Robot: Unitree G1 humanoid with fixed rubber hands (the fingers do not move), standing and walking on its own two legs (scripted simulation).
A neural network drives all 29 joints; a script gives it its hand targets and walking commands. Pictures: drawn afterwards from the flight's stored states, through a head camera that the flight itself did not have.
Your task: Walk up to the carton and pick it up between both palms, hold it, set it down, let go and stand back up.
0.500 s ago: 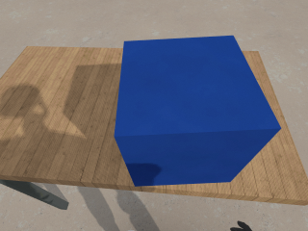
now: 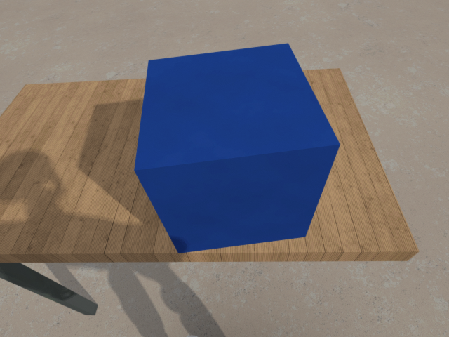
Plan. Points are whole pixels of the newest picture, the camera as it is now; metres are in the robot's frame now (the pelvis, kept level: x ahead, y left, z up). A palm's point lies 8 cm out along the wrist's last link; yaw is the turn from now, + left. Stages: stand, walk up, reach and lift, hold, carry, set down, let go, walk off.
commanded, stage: walk up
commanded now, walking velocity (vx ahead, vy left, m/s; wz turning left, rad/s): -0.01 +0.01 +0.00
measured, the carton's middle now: (230, 153) +0.41 -0.01 +0.11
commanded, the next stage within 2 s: stand in 1.04 s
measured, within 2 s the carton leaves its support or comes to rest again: neither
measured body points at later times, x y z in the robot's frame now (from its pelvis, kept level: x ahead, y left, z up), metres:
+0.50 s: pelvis -0.01 +0.00 +0.01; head +0.00 +0.00 +0.46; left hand -0.01 +0.22 -0.15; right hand -0.02 -0.21 -0.15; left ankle -0.05 +0.12 -0.73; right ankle -0.01 -0.09 -0.73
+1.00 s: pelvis -0.01 +0.01 +0.01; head -0.01 +0.01 +0.46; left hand -0.04 +0.21 -0.16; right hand -0.05 -0.19 -0.15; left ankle -0.05 +0.12 -0.73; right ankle -0.01 -0.09 -0.73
